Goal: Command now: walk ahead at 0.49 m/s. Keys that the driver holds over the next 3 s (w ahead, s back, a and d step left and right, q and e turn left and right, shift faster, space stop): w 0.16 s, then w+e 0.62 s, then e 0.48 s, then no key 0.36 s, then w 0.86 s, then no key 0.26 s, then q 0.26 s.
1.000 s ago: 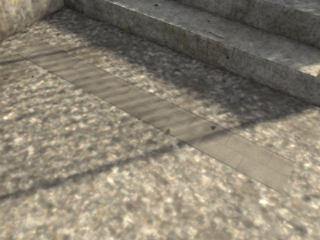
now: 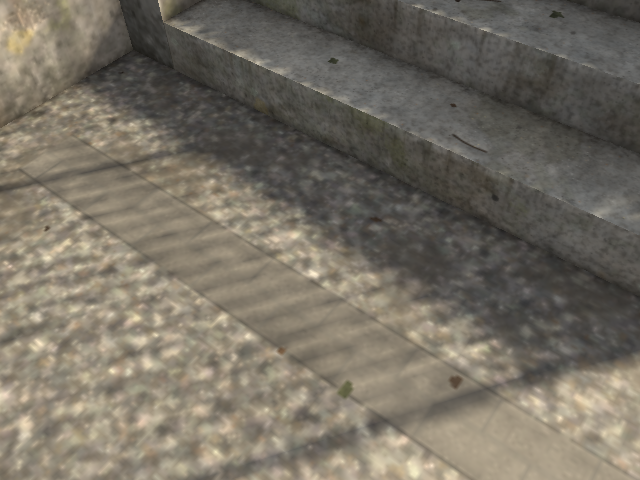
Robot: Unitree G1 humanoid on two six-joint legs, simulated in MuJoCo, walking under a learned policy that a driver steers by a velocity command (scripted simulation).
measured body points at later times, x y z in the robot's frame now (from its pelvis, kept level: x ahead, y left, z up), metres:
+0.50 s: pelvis +0.28 +0.05 +0.00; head +0.30 +0.05 +0.45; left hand +0.39 +0.28 -0.14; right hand +0.23 -0.20 -0.14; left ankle +0.26 +0.11 -0.75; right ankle +0.35 -0.11 -0.66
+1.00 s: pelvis +0.51 -0.05 +0.00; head +0.55 -0.08 +0.44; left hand +0.66 +0.19 -0.13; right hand +0.54 -0.33 -0.13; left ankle +0.63 +0.09 -0.66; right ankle +0.51 -0.08 -0.75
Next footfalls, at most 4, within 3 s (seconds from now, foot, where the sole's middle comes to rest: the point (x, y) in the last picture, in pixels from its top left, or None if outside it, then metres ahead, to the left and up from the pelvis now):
0.20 left None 0.30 0.11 -0.78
0.76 right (400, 457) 0.55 -0.09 -0.78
1.34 left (375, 355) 0.78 -0.05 -0.78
1.72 right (422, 437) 0.59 -0.14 -0.78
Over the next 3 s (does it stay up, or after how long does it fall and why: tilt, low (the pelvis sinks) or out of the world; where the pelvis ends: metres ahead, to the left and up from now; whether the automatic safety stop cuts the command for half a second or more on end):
stays up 0.96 -0.25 -0.02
